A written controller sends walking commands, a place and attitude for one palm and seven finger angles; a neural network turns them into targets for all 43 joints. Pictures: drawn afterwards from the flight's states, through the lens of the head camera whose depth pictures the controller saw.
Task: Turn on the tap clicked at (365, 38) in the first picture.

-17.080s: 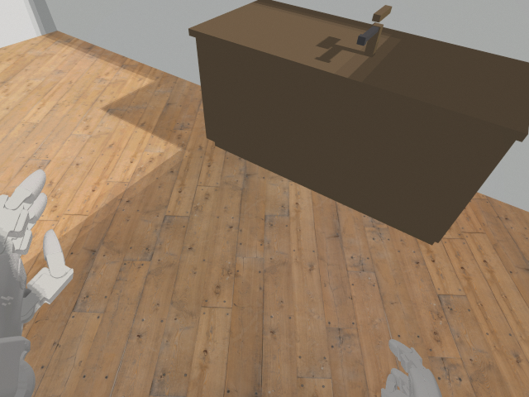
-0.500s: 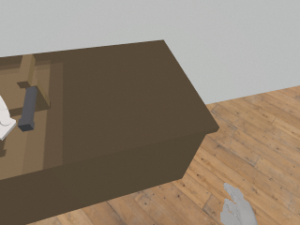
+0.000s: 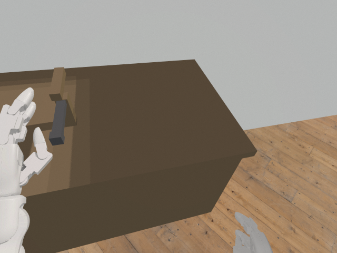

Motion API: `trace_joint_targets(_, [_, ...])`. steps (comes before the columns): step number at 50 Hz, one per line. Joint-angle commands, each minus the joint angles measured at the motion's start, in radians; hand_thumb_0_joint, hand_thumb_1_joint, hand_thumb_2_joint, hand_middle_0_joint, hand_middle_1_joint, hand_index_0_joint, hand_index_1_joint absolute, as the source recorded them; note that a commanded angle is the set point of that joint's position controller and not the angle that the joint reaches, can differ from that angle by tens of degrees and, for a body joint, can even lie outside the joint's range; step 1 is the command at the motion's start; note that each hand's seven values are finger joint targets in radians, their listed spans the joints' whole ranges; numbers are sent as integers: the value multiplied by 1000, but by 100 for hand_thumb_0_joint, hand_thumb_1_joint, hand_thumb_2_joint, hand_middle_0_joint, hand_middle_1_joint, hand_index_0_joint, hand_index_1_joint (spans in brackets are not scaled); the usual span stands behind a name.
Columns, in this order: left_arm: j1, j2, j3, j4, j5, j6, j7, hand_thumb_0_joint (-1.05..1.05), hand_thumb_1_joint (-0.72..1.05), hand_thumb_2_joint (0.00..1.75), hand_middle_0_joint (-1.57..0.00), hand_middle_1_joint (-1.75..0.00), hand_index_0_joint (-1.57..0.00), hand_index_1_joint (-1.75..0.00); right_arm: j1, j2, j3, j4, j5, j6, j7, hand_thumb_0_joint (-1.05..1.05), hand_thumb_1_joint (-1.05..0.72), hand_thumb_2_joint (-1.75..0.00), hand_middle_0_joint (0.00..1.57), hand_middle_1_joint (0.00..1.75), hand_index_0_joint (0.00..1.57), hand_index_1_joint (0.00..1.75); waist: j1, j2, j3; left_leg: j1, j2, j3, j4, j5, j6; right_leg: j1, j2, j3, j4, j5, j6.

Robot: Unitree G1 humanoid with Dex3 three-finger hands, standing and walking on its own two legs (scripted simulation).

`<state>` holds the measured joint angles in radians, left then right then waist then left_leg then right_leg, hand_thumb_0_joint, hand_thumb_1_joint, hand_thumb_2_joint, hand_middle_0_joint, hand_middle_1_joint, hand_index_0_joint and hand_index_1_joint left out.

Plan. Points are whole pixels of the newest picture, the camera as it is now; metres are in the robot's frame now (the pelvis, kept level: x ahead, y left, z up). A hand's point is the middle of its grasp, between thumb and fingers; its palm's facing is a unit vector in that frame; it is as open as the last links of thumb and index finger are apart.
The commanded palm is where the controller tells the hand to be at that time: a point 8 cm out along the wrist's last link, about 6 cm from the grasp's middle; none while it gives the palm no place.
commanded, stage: look again from close up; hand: left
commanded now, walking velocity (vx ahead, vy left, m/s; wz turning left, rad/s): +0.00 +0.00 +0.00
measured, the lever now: (57, 137) +0.35 +0.34 +0.05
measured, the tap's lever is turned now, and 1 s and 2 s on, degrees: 0 0 0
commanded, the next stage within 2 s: shuffle to correct the standing spot in 0.32 s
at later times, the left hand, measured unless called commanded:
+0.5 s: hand (78, 139) +0.27 +0.22 +0.16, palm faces +0.36 -0.85 -0.38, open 7.4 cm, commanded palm +0.21 +0.26 +0.18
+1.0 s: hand (39, 176) +0.18 +0.25 +0.17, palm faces +0.39 -0.77 -0.50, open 7.4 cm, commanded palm +0.13 +0.28 +0.18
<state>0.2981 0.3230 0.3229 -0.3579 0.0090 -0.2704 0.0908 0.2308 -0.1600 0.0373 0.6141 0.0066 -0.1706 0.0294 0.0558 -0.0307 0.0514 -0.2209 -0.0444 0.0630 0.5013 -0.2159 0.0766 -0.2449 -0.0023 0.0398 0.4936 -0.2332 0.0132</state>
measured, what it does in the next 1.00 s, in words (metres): stands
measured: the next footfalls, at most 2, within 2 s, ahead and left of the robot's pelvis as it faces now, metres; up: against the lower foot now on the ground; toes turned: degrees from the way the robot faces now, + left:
right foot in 1.54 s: -0.06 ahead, -0.08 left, +0.00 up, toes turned -5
left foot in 1.78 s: -0.02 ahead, +0.12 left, +0.00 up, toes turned -5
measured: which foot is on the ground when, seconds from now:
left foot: down 0.00-1.00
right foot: down 0.00-1.00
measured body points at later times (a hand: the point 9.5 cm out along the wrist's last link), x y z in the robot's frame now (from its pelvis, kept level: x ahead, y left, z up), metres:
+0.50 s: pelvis +0.05 -0.02 +0.01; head +0.07 -0.01 +0.46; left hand +0.25 +0.27 +0.18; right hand +0.24 -0.25 -0.06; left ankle +0.05 +0.06 -0.74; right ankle +0.07 -0.14 -0.74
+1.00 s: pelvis -0.02 +0.00 -0.02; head +0.03 +0.01 +0.43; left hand +0.16 +0.29 +0.19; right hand +0.19 -0.21 -0.09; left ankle +0.05 +0.06 -0.74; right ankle +0.07 -0.14 -0.74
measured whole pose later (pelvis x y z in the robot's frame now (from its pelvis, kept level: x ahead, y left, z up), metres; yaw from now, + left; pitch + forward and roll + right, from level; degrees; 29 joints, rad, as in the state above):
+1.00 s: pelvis -0.02 +0.00 -0.02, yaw +2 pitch -1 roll +0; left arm 0.46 0.43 0.43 -0.56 -0.02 -0.32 0.08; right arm 0.17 -0.21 0.02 0.51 -0.01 -0.12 -0.03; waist 0.04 -0.02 0.14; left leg -0.41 -0.06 0.05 0.66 -0.24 0.09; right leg -0.42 -0.02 0.02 0.65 -0.21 0.02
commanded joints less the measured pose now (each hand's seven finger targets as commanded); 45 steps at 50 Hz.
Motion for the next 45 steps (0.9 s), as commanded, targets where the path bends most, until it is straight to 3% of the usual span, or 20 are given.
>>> trace_joint_targets(1, [-143, 227, 145, -249, -3, -50, 17, 0, 90, 90, -20, -30, -20, -30, -108, -155, -64, -172, 5, -36, -22, 0, -90, -90, 20, 30, 20, 30, -21, 129, -41, -224, 178, -175, -317, -448, -23, 176, 22, -26, -28, -36, -11])
trace_joint_targets(4, [-91, 213, 142, -287, -14, -58, 22, 0, 90, 90, -20, -30, -20, -30, -111, -147, -59, -187, -1, -44, -31, 0, -90, -90, 20, 30, 20, 30, -20, 71, -94, -126, 126, -126, -205, -232, -25, 176, -10, 21, -119, 53, -28])
trace_joint_targets(5, [-84, 205, 129, -298, -18, -58, 19, 0, 90, 90, -20, -30, -20, -30, -115, -147, -58, -189, -2, -49, -32, 0, -90, -90, 20, 30, 20, 30, -22, 65, -91, -103, 105, -111, -181, -195, -32, 150, -21, 49, -147, 48, -35])
trace_joint_targets(6, [-89, 218, 136, -318, -20, -58, 17, 0, 90, 90, -20, -30, -20, -30, -123, -146, -55, -184, -2, -53, -32, 0, -90, -90, 20, 30, 20, 30, -23, 97, -88, -82, 96, -101, -182, -184, -43, 127, -19, 51, -164, 25, -36])
trace_joint_targets(8, [-62, 184, 111, -301, -23, -56, 19, 0, 90, 90, -20, -30, -20, -30, -106, -152, -62, -177, -5, -57, -37, 0, -90, -90, 20, 30, 20, 30, -27, 79, -88, -41, 80, -97, -154, -128, -46, 91, -24, 79, -191, 17, -44])
trace_joint_targets(11, [-33, 192, 119, -287, -26, -49, 22, 0, 90, 90, -20, -30, -20, -30, -105, -155, -64, -163, -5, -56, -41, 0, -90, -90, 20, 30, 20, 30, -26, 124, -126, 26, 84, -92, -150, -14, -54, 87, -18, 68, -179, 109, -44])
trace_joint_targets(14, [-4, 170, 105, -240, -35, -35, 23, 0, 90, 90, -20, -30, -20, -30, -95, -161, -69, -165, -3, -44, -48, 0, -90, -90, 20, 30, 20, 30, -25, 63, -142, 30, 90, -94, -148, 50, -55, 114, -18, 51, -166, 171, -36])
trace_joint_targets(20, [49, 200, 137, -269, -54, -21, 21, 0, 90, 90, -20, -30, -20, -30, -113, -161, -74, -185, 3, -20, -56, 0, -90, -90, 20, 30, 20, 30, -24, 40, -173, 52, 95, -92, -129, 172, -55, 159, -31, 39, -147, 301, -34])
trace_joint_targets(21, [56, 226, 160, -292, -54, -19, 23, 0, 90, 90, -20, -30, -20, -30, -130, -158, -72, -183, 4, -19, -59, 0, -90, -90, 20, 30, 20, 30, -24, 66, -184, 71, 94, -86, -120, 217, -57, 159, -33, 37, -142, 340, -36])
trace_joint_targets(22, [61, 202, 139, -300, -59, -20, 21, 0, 90, 90, -20, -30, -20, -30, -121, -160, -70, -193, 2, -14, -59, 0, -90, -90, 20, 30, 20, 30, -26, 54, -184, 59, 92, -92, -119, 248, -57, 172, -35, 30, -136, 364, -36])
trace_joint_targets(26, [97, 248, 170, -374, -60, -29, 29, 0, 90, 90, -20, -30, -20, -30, -138, -161, -70, -209, 4, -14, -63, 0, -90, -90, 20, 30, 20, 30, -22, 115, -200, 72, 98, -88, -66, 406, -62, 171, -62, 43, -94, 546, -40])
trace_joint_targets(29, [134, 224, 155, -352, -67, -35, 31, 0, 90, 90, -20, -30, -20, -30, -112, -163, -71, -219, -2, -2, -65, 0, -90, -90, 20, 30, 20, 30, -23, 82, -213, 51, 104, -92, -53, 403, -62, 178, -73, 45, -78, 562, -38])
trace_joint_targets(31, [162, 248, 186, -341, -66, -33, 33, 0, 90, 90, -20, -30, -20, -30, -119, -162, -72, -216, 0, 6, -69, 0, -90, -90, 20, 30, 20, 30, -23, 76, -223, 58, 108, -90, -39, 426, -63, 165, -82, 47, -65, 597, -39])
trace_joint_targets(32, [166, 218, 157, -331, -67, -34, 29, 0, 90, 90, -20, -30, -20, -30, -104, -165, -71, -221, -4, 16, -67, 0, -90, -90, 20, 30, 20, 30, -27, 58, -231, 55, 108, -88, -40, 413, -60, 164, -80, 38, -60, 565, -38])
trace_joint_targets(36, [169, 253, 189, -350, -64, -49, 30, 0, 90, 90, -20, -30, -20, -30, -115, -167, -77, -230, -2, 26, -73, 0, -90, -90, 20, 30, 20, 30, -28, 69, -216, 27, 120, -102, -31, 409, -58, 120, -90, 44, -27, 549, -46])
trace_joint_targets(37, [164, 230, 164, -351, -64, -53, 24, 0, 90, 90, -20, -30, -20, -30, -103, -170, -73, -238, -6, 33, -70, 0, -90, -90, 20, 30, 20, 30, -29, 52, -218, 10, 126, -107, -40, 388, -50, 118, -84, 24, -13, 477, -40])
trace_joint_targets(38, [153, 247, 181, -379, -65, -61, 25, 0, 90, 90, -20, -30, -20, -30, -104, -171, -81, -248, -4, 30, -72, 0, -90, -90, 20, 30, 20, 30, -28, 65, -211, -6, 132, -114, -36, 376, -47, 105, -85, 31, 1, 458, -45])
trace_joint_targets(41, [165, 273, 213, -394, -61, -75, 25, 0, 90, 90, -20, -30, -20, -30, -116, -175, -78, -245, -7, 25, -75, 0, -90, -90, 20, 30, 20, 30, -27, 93, -208, -74, 150, -138, -49, 280, -27, 96, -81, 38, 49, 359, -47])
trace_joint_targets(42, [167, 247, 193, -387, -60, -76, 19, 0, 90, 90, -20, -30, -20, -30, -102, -177, -75, -251, -10, 30, -72, 0, -90, -90, 20, 30, 20, 30, -28, 80, -209, -123, 160, -142, -67, 214, -15, 114, -73, 20, 80, 291, -39])
trace_joint_targets(45, [128, 262, 229, -416, -53, -105, 20, 0, 90, 90, -20, -30, -20, -30, -106, -188, -83, -255, -10, 8, -73, 0, -90, -90, 20, 30, 20, 30, -32, 124, -177, -321, 182, -177, -93, -72, 23, 178, -67, 30, 175, 203, -46])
